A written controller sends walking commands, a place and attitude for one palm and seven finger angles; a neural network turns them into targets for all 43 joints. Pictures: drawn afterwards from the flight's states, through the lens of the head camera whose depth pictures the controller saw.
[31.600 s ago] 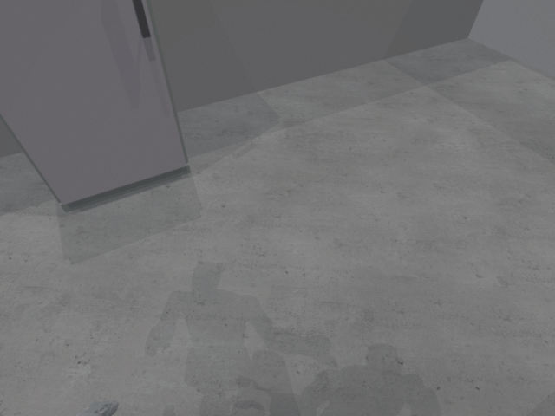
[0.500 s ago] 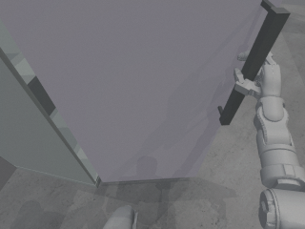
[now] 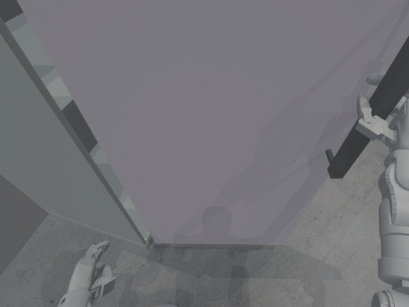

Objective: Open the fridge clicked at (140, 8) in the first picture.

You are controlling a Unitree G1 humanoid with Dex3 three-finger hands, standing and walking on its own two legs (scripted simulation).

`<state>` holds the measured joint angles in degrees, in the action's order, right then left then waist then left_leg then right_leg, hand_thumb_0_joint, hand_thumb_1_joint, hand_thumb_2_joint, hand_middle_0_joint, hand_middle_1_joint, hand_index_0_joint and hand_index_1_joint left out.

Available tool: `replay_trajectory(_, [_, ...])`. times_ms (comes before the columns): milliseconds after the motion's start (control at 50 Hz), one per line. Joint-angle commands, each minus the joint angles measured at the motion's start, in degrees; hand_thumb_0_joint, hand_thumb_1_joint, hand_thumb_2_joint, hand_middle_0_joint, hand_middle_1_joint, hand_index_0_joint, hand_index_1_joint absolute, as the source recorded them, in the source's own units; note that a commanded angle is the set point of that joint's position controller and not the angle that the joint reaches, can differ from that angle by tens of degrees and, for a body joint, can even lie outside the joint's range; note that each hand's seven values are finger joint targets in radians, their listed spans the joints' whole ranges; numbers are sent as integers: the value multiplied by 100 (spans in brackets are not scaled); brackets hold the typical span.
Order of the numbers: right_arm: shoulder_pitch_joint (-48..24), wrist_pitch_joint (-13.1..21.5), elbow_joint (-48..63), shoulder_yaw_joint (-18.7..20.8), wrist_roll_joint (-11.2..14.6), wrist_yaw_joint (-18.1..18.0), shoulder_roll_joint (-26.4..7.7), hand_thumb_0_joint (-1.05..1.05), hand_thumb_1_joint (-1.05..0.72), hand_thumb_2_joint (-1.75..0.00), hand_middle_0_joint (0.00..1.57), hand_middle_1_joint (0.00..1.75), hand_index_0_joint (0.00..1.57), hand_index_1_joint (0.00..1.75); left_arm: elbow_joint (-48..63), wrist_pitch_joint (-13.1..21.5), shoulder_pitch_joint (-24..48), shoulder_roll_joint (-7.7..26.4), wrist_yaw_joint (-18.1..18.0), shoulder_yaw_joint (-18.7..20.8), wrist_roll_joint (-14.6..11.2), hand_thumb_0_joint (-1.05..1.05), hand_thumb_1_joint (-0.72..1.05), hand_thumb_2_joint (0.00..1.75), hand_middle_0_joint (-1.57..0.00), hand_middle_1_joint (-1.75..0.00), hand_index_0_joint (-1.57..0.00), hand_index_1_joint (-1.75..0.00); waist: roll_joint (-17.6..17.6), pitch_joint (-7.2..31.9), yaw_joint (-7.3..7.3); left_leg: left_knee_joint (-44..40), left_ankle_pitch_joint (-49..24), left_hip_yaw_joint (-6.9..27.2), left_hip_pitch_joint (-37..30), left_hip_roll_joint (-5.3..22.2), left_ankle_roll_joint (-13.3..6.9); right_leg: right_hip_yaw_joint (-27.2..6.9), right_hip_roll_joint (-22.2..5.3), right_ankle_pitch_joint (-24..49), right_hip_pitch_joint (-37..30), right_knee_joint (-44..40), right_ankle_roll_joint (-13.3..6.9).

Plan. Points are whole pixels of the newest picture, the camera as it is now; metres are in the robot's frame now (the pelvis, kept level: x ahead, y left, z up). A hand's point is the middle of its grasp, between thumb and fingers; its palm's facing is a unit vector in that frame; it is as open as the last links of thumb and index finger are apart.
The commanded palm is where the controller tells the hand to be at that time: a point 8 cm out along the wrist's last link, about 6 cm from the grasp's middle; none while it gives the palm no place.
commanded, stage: stop walking and hold the door back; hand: right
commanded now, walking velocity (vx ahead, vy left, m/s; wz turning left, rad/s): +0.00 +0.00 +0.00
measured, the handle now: (367, 107) +0.44 -0.25 +0.17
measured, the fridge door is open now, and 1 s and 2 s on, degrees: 72 73 72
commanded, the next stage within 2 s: loosen the grip on the handle in 0.22 s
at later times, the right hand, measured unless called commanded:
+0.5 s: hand (368, 115) +0.40 -0.23 +0.19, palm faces +0.31 +0.93 -0.20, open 7.6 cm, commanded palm +0.36 -0.27 +0.17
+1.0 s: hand (368, 124) +0.40 -0.24 +0.17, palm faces +0.33 +0.92 -0.22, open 14.5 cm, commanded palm +0.36 -0.29 +0.17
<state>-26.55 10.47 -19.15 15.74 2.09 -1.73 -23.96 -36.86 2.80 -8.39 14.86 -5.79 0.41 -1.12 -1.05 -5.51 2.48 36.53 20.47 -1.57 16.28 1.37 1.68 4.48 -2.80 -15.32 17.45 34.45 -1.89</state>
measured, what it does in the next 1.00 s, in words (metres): stands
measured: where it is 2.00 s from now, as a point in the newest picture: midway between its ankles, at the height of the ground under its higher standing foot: outside the picture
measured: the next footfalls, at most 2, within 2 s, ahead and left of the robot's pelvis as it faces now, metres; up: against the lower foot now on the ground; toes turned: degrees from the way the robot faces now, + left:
none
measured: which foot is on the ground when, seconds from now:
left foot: down 0.00-1.00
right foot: down 0.00-1.00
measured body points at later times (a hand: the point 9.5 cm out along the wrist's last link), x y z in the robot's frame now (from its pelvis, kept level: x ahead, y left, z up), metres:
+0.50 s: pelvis -0.02 +0.02 +0.00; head -0.01 +0.02 +0.45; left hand +0.10 +0.29 -0.09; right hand +0.38 -0.28 +0.20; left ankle -0.01 +0.13 -0.73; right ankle +0.04 -0.10 -0.73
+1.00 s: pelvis +0.00 +0.03 -0.01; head +0.03 +0.03 +0.44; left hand +0.11 +0.28 -0.12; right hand +0.38 -0.29 +0.18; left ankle -0.01 +0.13 -0.73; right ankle +0.04 -0.09 -0.73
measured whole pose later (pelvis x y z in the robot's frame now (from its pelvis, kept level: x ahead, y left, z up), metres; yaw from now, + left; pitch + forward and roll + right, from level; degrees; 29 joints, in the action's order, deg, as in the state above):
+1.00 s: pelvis +0.00 +0.03 -0.01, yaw +1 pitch +5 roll +1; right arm -27.5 14.7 -31.5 21.2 3.1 2.3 -26.0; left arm -39.8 5.3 -16.1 13.9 -5.2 -1.2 -0.8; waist 1.2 2.2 0.6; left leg 35.7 18.9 -2.6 22.1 -0.6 -1.1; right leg 2.1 -2.5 -15.4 26.4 36.5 0.0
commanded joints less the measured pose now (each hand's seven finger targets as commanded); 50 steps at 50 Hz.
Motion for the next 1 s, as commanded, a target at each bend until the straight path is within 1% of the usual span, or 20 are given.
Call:
replay_trajectory(0, [-1569,484,1653,889,-18,-306,-1690,0,-90,-90,45,140,45,140,682,298,-71,703,102,197,37,0,90,90,-20,-30,-20,-30,1414,1885,-265,22,392,23,175,-102,-83,-1524,-1452,4096,-1665,-918,-550])
replay_trajectory(40, [-1501,401,1680,569,-4,-261,-1323,0,-90,-90,45,140,45,140,722,288,-50,691,132,176,2,0,90,90,-20,-30,-20,-30,1332,2114,-249,-868,-293,-90,-311,-144,-82,-970,-1121,3849,-1804,-548,-275])
replay_trajectory(120, [-1879,265,985,707,-24,-269,-1675,0,-90,-90,45,140,45,140,688,235,5,605,24,61,-1,0,90,90,-20,-30,-20,-30,710,2082,-161,-1129,-2890,378,-1248,489,-194,-446,-558,1982,-713,-469,147])
replay_trajectory(160, [-1808,215,640,750,64,-284,-1703,0,-90,-90,45,140,45,140,633,203,-116,611,-2,110,-68,0,90,90,-20,-30,-20,-30,-303,2271,-209,-1076,-3391,618,-1319,701,-283,-334,-379,1653,-664,-187,222])
replay_trajectory(180, [-1918,185,468,784,94,-291,-1799,0,-90,-90,45,140,45,140,558,194,-85,645,-45,110,-74,0,90,90,-20,-30,-20,-30,-483,2190,-180,-1118,-3569,701,-1206,752,-301,-317,-323,1513,-686,-216,226])
replay_trajectory(280, [-2295,194,84,518,77,-259,-1670,0,-90,-90,45,140,45,140,448,138,-48,696,-112,71,-55,0,90,90,-20,-30,-20,-30,138,2067,-216,-1189,-2391,351,-802,467,-127,-480,-455,1824,-1011,-631,96])
replay_trajectory(300, [-6125,267,113,2598,-777,-122,-4646,0,-90,-90,45,140,45,140,509,359,-360,819,144,498,64,0,90,90,-20,-30,-20,-30,-852,1610,-446,-1628,-2914,685,-616,458,-129,-106,-280,1605,-534,-345,0])
replay_trajectory(320, [-4306,-237,-2031,746,-764,278,-1753,0,-78,-84,45,140,45,140,376,634,-375,694,198,258,217,0,90,90,-20,-30,-20,-30,-696,3120,163,-420,-3907,-159,-731,-115,-449,-76,293,2801,-708,-915,16])
replay_trajectory(340, [-3173,-152,-1190,1087,-452,517,-1470,0,-66,-78,45,140,45,140,363,647,-757,808,218,412,-27,0,90,90,-20,-30,-20,-30,-72,3496,-147,-452,-3143,-301,-243,-136,-346,-360,133,3435,-1393,-523,108])
replay_trajectory(360, [-3042,58,-633,1136,-186,621,-1578,0,-54,-73,45,140,45,140,373,609,-545,850,199,343,14,0,90,90,-20,-30,-20,-30,1205,3590,-366,-635,-2483,-148,51,-127,-319,-393,92,3253,-2077,-483,237])
replay_trajectory(380, [-2435,169,-873,1079,-139,560,-1475,0,-42,-67,45,140,45,140,327,586,-566,751,229,296,71,0,90,90,-20,-30,-20,-30,1790,3040,-449,-785,-1985,-155,184,-112,-362,-388,108,2764,-1975,-456,268])
replay_trajectory(420, [-2743,452,-717,552,-281,370,-1273,0,-17,-55,45,140,45,140,507,561,-483,787,274,257,76,0,90,90,-20,-30,-20,-30,434,1947,-142,-916,-1020,-169,605,-180,-319,-375,104,971,-848,-608,116])
replay_trajectory(460, [-2725,708,-977,497,-408,200,-1415,0,7,-43,45,140,45,140,634,539,-455,844,278,221,35,0,90,90,-20,-30,-20,-30,-92,1547,-124,-958,-127,-95,817,-170,-303,-380,138,-236,-222,-742,32])
replay_trajectory(540, [-3124,1078,-839,513,-439,121,-1789,0,55,-20,42,137,42,137,698,526,-395,882,189,206,-7,0,90,90,-20,-30,-20,-30,222,1722,-93,-1039,577,152,836,-133,-299,-231,235,-832,-53,-646,-24])
replay_trajectory(660, [-3404,1051,-961,489,-151,212,-1901,0,55,-20,34,127,34,127,434,577,-524,927,28,186,-54,0,90,90,-20,-30,-20,-30,361,1816,-10,-1139,830,294,858,-131,-270,-295,272,-1001,55,-503,-35])
replay_trajectory(700, [-2924,1074,-874,1128,-52,185,-2481,0,55,-20,32,123,32,123,410,564,-584,955,-3,214,-27,0,90,90,-20,-30,-20,-30,245,2085,-208,-1159,745,393,495,-109,-260,-288,277,-706,200,-435,-70])
replay_trajectory(760, [-2819,961,-553,656,-11,246,-1914,0,55,-20,28,118,28,118,441,590,-517,849,-12,156,-26,0,90,90,-20,-30,-20,-30,494,2044,-123,-1051,176,291,570,-140,-261,-273,278,-331,22,-373,-85])
replay_trajectory(820, [-2652,952,-341,946,95,268,-2117,0,55,-20,25,115,25,115,379,584,-628,880,-38,171,0,0,90,90,-20,-30,-20,-30,331,2223,-122,-889,-587,220,448,-181,-242,-282,242,320,-89,-243,-96])
replay_trajectory(960, [-2167,679,277,888,132,289,-1756,0,55,-20,25,115,25,115,474,505,-692,780,6,188,9,0,90,90,-20,-30,-20,-30,440,2659,-207,-519,-1915,50,291,-233,-237,-294,260,1428,-445,-61,-56])
replay_trajectory(980, [-1973,643,-150,1337,78,243,-2206,0,55,-20,25,115,25,115,372,455,-817,832,-16,193,33,0,90,90,-20,-30,-20,-30,195,2403,-215,-492,-2015,29,301,-232,-242,-312,238,1507,-261,-4,-71])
